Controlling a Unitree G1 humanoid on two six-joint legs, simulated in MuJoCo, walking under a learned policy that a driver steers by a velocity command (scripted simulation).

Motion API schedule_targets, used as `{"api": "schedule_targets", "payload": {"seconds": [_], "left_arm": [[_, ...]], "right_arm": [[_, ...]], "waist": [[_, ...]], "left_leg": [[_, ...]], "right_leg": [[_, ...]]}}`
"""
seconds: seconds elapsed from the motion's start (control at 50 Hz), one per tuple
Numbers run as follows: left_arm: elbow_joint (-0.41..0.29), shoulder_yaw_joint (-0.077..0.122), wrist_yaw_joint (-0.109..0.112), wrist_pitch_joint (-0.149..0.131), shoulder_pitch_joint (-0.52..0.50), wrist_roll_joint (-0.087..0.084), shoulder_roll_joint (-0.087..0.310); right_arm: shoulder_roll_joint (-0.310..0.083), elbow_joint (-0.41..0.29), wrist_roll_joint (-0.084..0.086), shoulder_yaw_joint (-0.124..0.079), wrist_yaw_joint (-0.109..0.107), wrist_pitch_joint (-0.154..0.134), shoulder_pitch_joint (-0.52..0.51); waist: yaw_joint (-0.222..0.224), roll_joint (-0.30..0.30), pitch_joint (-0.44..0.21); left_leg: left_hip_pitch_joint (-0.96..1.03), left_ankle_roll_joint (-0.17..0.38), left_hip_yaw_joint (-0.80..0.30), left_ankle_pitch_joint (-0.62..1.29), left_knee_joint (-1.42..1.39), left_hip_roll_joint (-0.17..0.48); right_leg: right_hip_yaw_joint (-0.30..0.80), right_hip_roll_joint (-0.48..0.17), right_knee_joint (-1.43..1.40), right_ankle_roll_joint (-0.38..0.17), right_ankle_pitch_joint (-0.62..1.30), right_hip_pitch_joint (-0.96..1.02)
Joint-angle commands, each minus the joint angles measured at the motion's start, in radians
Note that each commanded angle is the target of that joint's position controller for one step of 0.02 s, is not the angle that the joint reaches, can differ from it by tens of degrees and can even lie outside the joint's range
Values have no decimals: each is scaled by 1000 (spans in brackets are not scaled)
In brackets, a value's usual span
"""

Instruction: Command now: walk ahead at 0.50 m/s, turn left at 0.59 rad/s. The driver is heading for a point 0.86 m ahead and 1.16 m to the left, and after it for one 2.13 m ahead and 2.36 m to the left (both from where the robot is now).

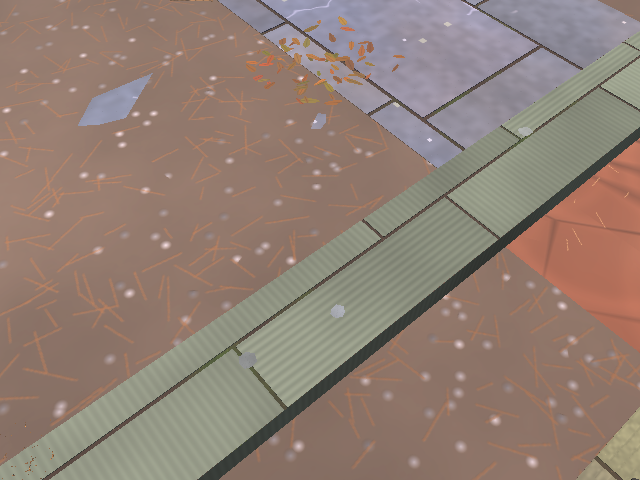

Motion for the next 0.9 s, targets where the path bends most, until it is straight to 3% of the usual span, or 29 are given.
{"api": "schedule_targets", "payload": {"seconds": [0.02,0.06,0.1,0.2,0.3,0.34,0.38,0.4,0.42,0.44,0.46,0.48,0.5,0.54,0.62,0.68,0.74,0.78,0.82,0.84,0.86,0.88,0.9], "left_arm": [[-123,3,-2,-25,-59,7,94],[-105,1,2,5,2,24,101],[-108,-5,0,20,-3,22,82],[-162,-18,-8,20,-176,15,52],[-204,-22,-10,1,-275,-2,55],[-202,-15,-3,-7,-229,-3,75],[-164,-3,14,-23,-89,3,95],[-151,15,29,-37,25,21,161],[-155,38,41,-29,105,34,272],[-139,43,38,-11,74,17,252],[-157,21,32,-4,23,12,161],[-158,5,28,-4,-25,7,103],[-154,-5,27,-8,-46,6,75],[-132,-6,26,-24,-24,3,73],[-99,3,14,-46,46,-2,84],[-63,2,15,-45,123,1,76],[-26,2,20,-42,177,13,78],[0,-7,22,-33,185,19,51],[25,-18,37,-27,191,17,28],[8,-19,43,-14,124,9,38],[6,-12,44,-11,117,1,69],[20,3,40,-11,127,-13,140],[11,19,37,-7,106,-26,186]], "right_arm": [[-168,13,19,-58,-21,1,200],[-130,11,27,-41,-18,-9,148],[-144,29,25,-45,-14,-21,161],[-153,68,22,-51,-13,-24,233],[-171,86,13,-59,-17,-26,283],[-180,80,10,-62,-22,-25,259],[-172,74,18,-57,-24,-28,217],[-119,62,30,-41,-21,-38,212],[-39,20,53,-21,-26,-41,254],[-99,31,20,-25,-34,-27,289],[-123,58,7,-32,-32,-12,262],[-111,63,5,-30,-20,-7,221],[-95,62,3,-28,-9,0,201],[-83,65,-7,-25,9,15,187],[-58,25,-7,-18,24,26,96],[-43,-16,-10,-15,14,38,-11],[-18,-80,1,-9,-19,47,-127],[21,-140,0,13,-28,49,-211],[57,-196,-3,37,-17,44,-293],[92,-201,13,62,10,43,-264],[95,-191,22,64,25,46,-236],[75,-155,15,50,25,50,-130],[39,-112,13,34,21,49,43]], "waist": [[-81,48,-129],[-22,65,-126],[-13,54,-122],[-73,75,-36],[-110,79,-40],[-80,89,-53],[3,58,-90],[56,-48,-175],[57,-268,-278],[7,-258,-248],[-5,-112,-149],[-16,-50,-82],[-27,-73,-50],[-30,-120,-46],[-21,-101,-73],[2,-101,-45],[0,-65,31],[-19,-37,69],[-5,-53,87],[-34,-43,52],[-28,-72,1],[-60,-144,-79],[-136,-177,-188]], "left_leg": [[464,189,-457,191,-340,281],[323,178,-372,286,-371,230],[271,194,-342,309,-395,207],[269,177,-354,76,-455,171],[322,137,-390,181,-370,171],[308,102,-425,232,-308,176],[247,57,-418,263,-162,118],[180,19,-337,205,64,42],[-64,-26,-173,-211,324,-103],[-172,-26,-136,-350,454,-55],[-181,-24,-150,-285,522,2],[-167,-29,-138,-217,514,32],[-149,-37,-122,-177,489,60],[-131,-53,-94,-117,505,71],[-230,-67,-68,-60,597,77],[-415,-62,-57,-97,774,87],[-683,-29,-88,-243,1024,84],[-725,-9,-39,-295,961,91],[-676,-11,45,-280,765,101],[-431,-4,89,-197,491,109],[-225,3,142,-128,354,66],[-93,24,209,-202,385,-11],[49,55,194,-179,360,-43]], "right_leg": [[89,-40,64,-18,106,-412],[89,-43,-16,-5,98,-273],[71,-29,-82,9,117,-246],[74,-17,-328,26,322,-319],[74,43,-514,24,363,-240],[76,66,-572,9,307,-127],[64,89,-692,-19,301,94],[209,-57,-770,-61,195,264],[567,-313,-871,-146,47,490],[762,-367,-920,-196,-63,422],[664,-325,-921,-190,-130,332],[523,-272,-932,-172,-36,248],[400,-226,-949,-154,94,201],[252,-174,-954,-144,308,180],[124,-195,-936,-173,581,237],[104,-230,-944,-201,567,313],[70,-283,-954,-197,601,393],[-26,-237,-954,-146,649,368],[-99,-179,-974,-127,695,337],[-185,-131,-977,-117,778,217],[-195,-129,-973,-126,990,166],[-209,-154,-858,-132,1392,209],[-206,-175,-655,-124,1600,245]]}}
